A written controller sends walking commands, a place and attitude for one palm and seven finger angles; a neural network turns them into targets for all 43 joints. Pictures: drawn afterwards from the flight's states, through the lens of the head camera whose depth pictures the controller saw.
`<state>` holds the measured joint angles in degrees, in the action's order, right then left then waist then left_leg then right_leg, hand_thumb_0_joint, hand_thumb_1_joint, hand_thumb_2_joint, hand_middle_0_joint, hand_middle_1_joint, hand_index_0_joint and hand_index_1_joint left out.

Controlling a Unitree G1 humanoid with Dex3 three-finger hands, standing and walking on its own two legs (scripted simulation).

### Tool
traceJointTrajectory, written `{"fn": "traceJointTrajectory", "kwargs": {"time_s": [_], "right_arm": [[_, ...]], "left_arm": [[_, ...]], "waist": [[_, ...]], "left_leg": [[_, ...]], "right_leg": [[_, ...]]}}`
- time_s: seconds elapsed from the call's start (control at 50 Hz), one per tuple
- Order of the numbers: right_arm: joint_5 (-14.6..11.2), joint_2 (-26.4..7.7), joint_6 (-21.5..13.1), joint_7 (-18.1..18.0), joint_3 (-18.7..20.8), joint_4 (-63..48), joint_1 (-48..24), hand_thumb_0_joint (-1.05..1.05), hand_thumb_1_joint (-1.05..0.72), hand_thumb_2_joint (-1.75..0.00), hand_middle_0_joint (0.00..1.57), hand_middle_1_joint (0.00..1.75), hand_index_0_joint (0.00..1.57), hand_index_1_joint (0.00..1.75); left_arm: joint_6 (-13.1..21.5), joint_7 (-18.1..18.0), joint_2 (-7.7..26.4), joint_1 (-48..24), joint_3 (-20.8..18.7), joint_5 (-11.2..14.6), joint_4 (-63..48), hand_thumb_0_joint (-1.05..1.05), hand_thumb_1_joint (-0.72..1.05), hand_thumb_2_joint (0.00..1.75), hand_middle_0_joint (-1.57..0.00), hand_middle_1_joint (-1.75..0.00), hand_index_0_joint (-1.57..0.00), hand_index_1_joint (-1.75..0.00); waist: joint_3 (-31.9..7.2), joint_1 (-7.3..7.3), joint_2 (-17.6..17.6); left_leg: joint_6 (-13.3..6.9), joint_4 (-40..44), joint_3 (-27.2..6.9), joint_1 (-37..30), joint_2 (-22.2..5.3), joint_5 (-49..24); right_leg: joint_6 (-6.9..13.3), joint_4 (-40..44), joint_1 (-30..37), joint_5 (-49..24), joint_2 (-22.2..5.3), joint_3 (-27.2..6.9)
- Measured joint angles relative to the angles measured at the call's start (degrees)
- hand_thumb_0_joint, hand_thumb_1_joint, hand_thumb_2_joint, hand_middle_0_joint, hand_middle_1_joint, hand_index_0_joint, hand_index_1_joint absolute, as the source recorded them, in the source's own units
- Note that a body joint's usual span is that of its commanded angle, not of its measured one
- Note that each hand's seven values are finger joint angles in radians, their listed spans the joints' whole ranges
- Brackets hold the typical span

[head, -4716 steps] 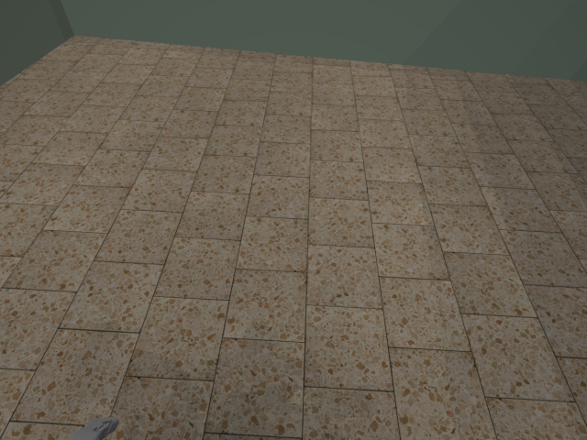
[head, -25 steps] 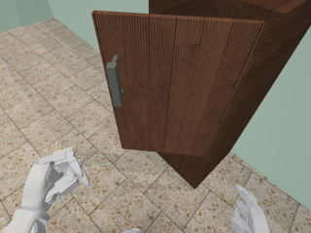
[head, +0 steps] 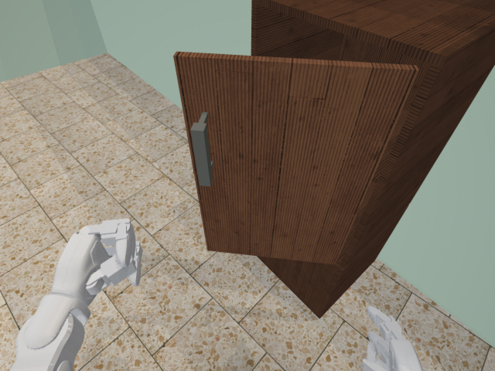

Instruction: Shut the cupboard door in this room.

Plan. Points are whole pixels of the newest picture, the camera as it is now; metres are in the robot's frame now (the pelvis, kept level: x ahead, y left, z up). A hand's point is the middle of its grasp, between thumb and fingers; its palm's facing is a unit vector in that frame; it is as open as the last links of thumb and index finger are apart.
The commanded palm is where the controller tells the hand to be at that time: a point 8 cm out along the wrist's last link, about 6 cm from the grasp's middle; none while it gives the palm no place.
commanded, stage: raise the hand and make a fist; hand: left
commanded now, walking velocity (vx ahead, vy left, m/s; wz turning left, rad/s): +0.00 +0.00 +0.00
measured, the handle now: (205, 149) +0.49 +0.13 +0.10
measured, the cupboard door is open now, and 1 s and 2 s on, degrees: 42 42 42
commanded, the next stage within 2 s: bring the fist close to the handle in 0.24 s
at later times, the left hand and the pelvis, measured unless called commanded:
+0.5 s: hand (146, 262) +0.24 +0.17 +0.11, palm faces +0.02 -1.00 -0.04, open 3.1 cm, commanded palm +0.23 +0.22 +0.11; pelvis -0.01 -0.03 +0.00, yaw +1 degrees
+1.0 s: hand (186, 207) +0.34 +0.13 +0.11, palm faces -0.03 -1.00 -0.04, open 3.1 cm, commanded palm +0.32 +0.18 +0.11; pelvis +0.01 -0.03 +0.00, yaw -1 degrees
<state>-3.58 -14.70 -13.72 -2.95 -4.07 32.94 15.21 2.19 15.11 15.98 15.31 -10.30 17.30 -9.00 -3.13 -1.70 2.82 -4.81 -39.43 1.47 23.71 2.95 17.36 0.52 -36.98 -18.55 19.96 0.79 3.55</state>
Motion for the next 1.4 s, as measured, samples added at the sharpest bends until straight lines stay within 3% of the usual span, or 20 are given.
{"fn": "traceJointTrajectory", "kwargs": {"time_s": [0.08,0.18,0.24,0.36,0.42,0.56,0.68,0.76,0.92,1.02,1.1,1.22,1.4], "right_arm": [[0.54,0.05,0.13,-0.21,0.45,-0.61,-0.05,0.01,-0.91,-0.90,0.20,0.30,0.20,0.30],[1.07,0.32,-0.48,0.05,0.71,-0.08,-0.01,0.01,-0.91,-0.90,0.20,0.30,0.20,0.30],[0.99,0.07,-0.58,0.40,0.67,0.59,-0.25,0.01,-0.91,-0.90,0.20,0.30,0.20,0.30],[0.57,-0.09,0.03,0.15,0.49,0.47,-0.88,0.01,-0.91,-0.90,0.20,0.30,0.20,0.30],[0.74,0.13,0.11,-0.41,0.46,0.28,-1.04,0.01,-0.91,-0.90,0.20,0.30,0.20,0.30],[0.47,-0.01,-0.20,-0.89,0.30,2.33,-1.88,0.01,-0.91,-0.90,0.20,0.30,0.20,0.30],[-0.09,-0.74,0.34,-1.01,0.49,2.69,-1.64,0.01,-0.91,-0.90,0.20,0.30,0.20,0.30],[0.19,-0.54,1.33,-0.66,0.74,2.31,-1.03,0.01,-0.91,-0.90,0.20,0.30,0.20,0.30],[0.36,-0.61,2.54,0.56,1.56,2.42,0.10,0.01,-0.91,-0.90,0.20,0.30,0.20,0.30],[0.10,-1.17,3.17,0.62,1.96,2.46,-0.18,0.01,-0.91,-0.90,0.20,0.30,0.20,0.30],[0.38,-0.64,3.99,0.42,1.72,2.57,-1.27,0.01,-0.91,-0.90,0.20,0.30,0.20,0.30],[0.86,0.36,5.09,0.96,1.51,2.67,-1.93,0.01,-0.91,-0.90,0.20,0.30,0.20,0.30],[0.55,0.19,8.09,1.55,1.69,2.83,-0.58,0.01,-0.91,-0.90,0.20,0.30,0.20,0.30]], "left_arm": [[-1.62,-0.39,-0.16,2.53,1.45,-0.69,-0.02,0.02,0.90,0.90,-1.30,-1.50,-1.30,-1.50],[3.91,-3.47,-0.06,2.65,0.17,-0.95,-1.95,0.02,0.89,0.90,-1.30,-1.50,-1.30,-1.50],[5.86,-3.37,-0.33,1.29,-0.52,-0.92,-1.78,0.02,0.89,0.90,-1.30,-1.50,-1.30,-1.50],[1.94,0.20,-0.33,1.61,1.02,-0.44,0.98,0.02,0.90,0.90,-1.30,-1.50,-1.30,-1.50],[1.28,0.03,-0.06,1.45,1.37,-0.25,2.17,0.02,0.89,0.90,-1.30,-1.50,-1.30,-1.50],[5.93,-2.57,0.10,-9.00,-0.44,-0.49,8.45,0.02,0.89,0.90,-1.31,-1.50,-1.30,-1.50],[2.55,-0.84,0.01,-16.47,2.12,-1.21,15.40,0.02,0.90,0.90,-1.30,-1.50,-1.30,-1.50],[0.62,-1.84,-0.47,-17.73,2.06,-1.43,17.75,0.02,0.89,0.90,-1.30,-1.50,-1.30,-1.50],[4.36,-5.43,-0.62,-20.42,-0.60,-2.85,19.33,0.02,0.89,0.90,-1.30,-1.50,-1.30,-1.50],[3.13,-4.52,-1.68,-22.26,2.51,-3.23,20.88,0.02,0.90,0.90,-1.30,-1.50,-1.30,-1.50],[2.31,-5.78,-2.86,-24.23,3.98,-3.88,22.50,0.02,0.90,0.90,-1.30,-1.50,-1.30,-1.50],[4.09,-9.45,-3.19,-28.82,3.71,-5.57,25.04,0.02,0.89,0.90,-1.30,-1.50,-1.30,-1.50],[2.35,-9.77,-3.54,-34.63,3.76,-5.86,33.11,0.02,0.90,0.90,-1.30,-1.50,-1.30,-1.50]], "waist": [[0.58,0.37,-0.61],[1.25,-0.11,-1.54],[1.16,-0.31,-1.05],[0.81,-0.01,0.30],[1.10,0.10,0.22],[2.27,0.01,-0.34],[1.75,0.98,0.45],[1.14,1.76,-0.20],[0.86,1.58,-1.10],[0.88,1.36,-0.32],[1.04,1.74,-0.76],[0.68,2.28,-1.35],[-0.02,2.73,-0.85]], "left_leg": [[0.16,1.07,0.38,-0.73,-0.08,-0.50],[0.75,0.83,-0.14,-0.93,-0.36,-0.48],[0.98,0.49,-0.65,-0.79,-0.45,-0.43],[1.23,0.74,-0.59,-0.87,-0.63,-0.65],[1.48,0.62,-0.58,-0.84,-0.78,-0.66],[2.21,-0.44,-1.60,0.34,-1.03,-0.69],[2.33,0.17,-1.13,0.89,-1.20,-0.83],[2.38,1.17,0.16,0.43,-1.35,-0.70],[2.50,1.07,0.66,0.15,-1.48,0.32],[2.23,0.51,0.15,0.91,-1.17,0.69],[2.12,0.57,0.31,1.15,-1.02,0.75],[2.13,0.40,0.69,1.35,-1.14,1.03],[1.92,0.58,0.82,1.55,-1.16,0.94]], "right_leg": [[0.20,0.39,0.28,-0.28,0.06,-0.42],[0.79,0.21,0.61,-0.11,0.38,0.09],[1.02,0.16,0.74,-0.06,0.51,0.59],[1.26,0.05,0.57,-0.12,0.67,0.52],[1.50,-0.34,0.40,0.02,0.81,0.51],[2.25,-1.31,-0.49,0.31,1.10,1.56],[2.31,-1.04,-1.40,0.13,1.23,1.04],[2.32,-1.15,-1.86,0.37,1.30,-0.31],[2.43,-1.48,-1.83,1.30,1.43,-0.87],[2.16,-1.53,-2.15,1.62,1.17,-0.36],[2.08,-1.71,-2.53,1.77,1.01,-0.52],[2.08,-1.95,-2.88,1.92,1.11,-0.91],[1.86,-1.48,-3.00,1.62,1.12,-1.06]]}}
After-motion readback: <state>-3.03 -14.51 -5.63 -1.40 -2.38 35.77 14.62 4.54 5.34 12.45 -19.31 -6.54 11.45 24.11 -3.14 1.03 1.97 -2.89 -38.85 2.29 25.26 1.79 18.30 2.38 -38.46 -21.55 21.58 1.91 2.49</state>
